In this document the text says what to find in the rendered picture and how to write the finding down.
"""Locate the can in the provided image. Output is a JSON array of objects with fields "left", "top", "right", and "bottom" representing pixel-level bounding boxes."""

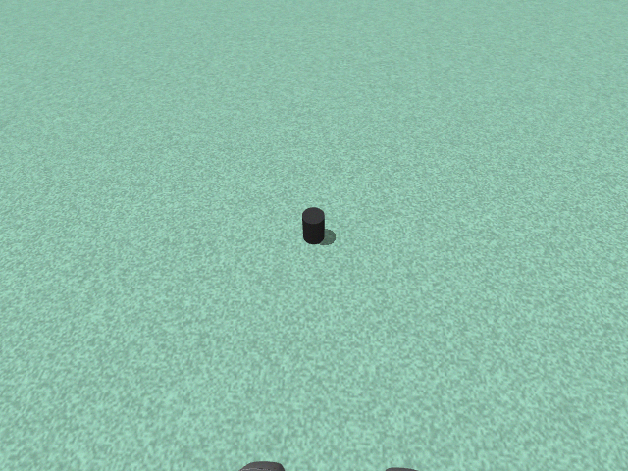
[{"left": 302, "top": 207, "right": 325, "bottom": 244}]

